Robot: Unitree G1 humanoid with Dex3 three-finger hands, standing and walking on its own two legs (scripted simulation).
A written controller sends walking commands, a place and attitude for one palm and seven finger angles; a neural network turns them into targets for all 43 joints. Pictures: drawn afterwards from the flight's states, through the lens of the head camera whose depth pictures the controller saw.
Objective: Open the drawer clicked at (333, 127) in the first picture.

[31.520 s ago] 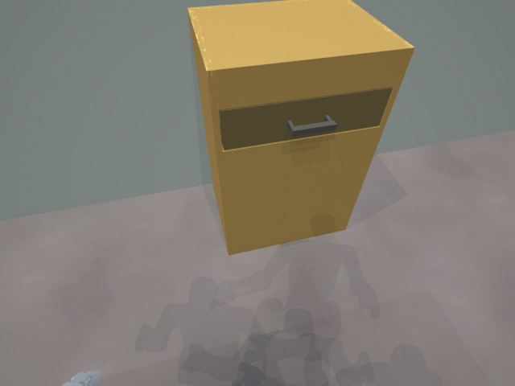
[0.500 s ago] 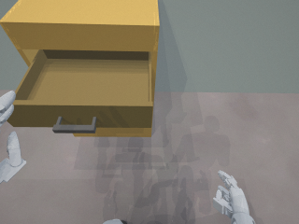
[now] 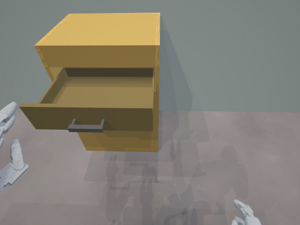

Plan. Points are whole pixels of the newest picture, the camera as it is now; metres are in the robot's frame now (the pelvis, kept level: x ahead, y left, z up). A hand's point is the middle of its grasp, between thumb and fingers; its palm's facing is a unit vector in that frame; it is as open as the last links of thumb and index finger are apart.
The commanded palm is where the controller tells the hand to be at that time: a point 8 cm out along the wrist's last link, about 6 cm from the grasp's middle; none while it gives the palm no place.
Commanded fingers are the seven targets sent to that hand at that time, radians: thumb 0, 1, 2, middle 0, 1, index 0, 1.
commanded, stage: stop stepping back and stand still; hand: left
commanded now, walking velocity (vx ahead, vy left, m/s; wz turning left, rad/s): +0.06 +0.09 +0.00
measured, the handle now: (87, 124) +0.50 +0.28 -0.07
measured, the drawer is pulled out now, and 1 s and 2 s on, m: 0.28 0.28 0.28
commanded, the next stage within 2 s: let the arm hang, fingers relaxed in 0.10 s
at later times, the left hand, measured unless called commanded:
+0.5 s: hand out of the picture +0.05 +0.18 -0.16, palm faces +0.10 -0.97 -0.21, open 7.0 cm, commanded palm none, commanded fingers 0.00 0.90 0.90 -0.20 -0.30 -0.20 -0.30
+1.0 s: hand out of the picture +0.00 +0.16 -0.16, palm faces +0.06 -0.98 -0.18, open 7.3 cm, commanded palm none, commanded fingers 0.00 0.90 0.90 -0.20 -0.30 -0.20 -0.30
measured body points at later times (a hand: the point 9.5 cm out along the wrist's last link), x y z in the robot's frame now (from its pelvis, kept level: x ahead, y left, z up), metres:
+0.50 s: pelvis +0.01 +0.00 +0.00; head +0.02 +0.00 +0.45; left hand +0.05 +0.23 -0.14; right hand +0.06 -0.23 -0.14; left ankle +0.00 +0.12 -0.73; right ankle +0.06 -0.06 -0.73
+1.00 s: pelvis +0.02 +0.01 +0.01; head +0.03 +0.00 +0.46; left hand +0.00 +0.21 -0.14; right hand -0.03 -0.16 -0.16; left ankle +0.01 +0.12 -0.73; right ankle +0.06 -0.06 -0.73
